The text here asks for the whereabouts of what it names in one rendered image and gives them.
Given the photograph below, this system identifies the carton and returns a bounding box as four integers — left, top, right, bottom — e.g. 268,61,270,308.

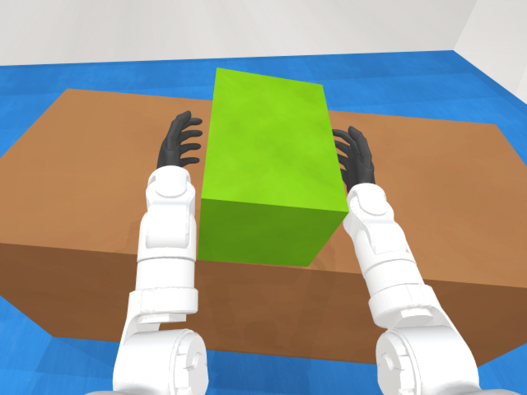
198,67,349,267

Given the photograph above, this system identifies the robot left upper arm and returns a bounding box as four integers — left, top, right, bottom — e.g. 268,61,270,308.
85,329,208,395

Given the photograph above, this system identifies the robot right forearm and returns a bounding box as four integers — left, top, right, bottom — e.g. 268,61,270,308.
343,183,479,384

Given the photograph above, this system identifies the pedestal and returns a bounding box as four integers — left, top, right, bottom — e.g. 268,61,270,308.
0,88,527,368

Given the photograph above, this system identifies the robot left forearm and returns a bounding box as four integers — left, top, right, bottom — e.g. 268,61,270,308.
113,165,198,390

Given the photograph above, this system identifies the robot right hand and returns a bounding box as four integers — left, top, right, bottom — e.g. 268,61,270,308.
332,126,375,194

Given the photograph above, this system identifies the robot left hand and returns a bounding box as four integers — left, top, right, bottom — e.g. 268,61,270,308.
156,110,203,169

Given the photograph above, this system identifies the robot right upper arm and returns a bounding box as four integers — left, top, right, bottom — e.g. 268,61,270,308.
376,325,521,395

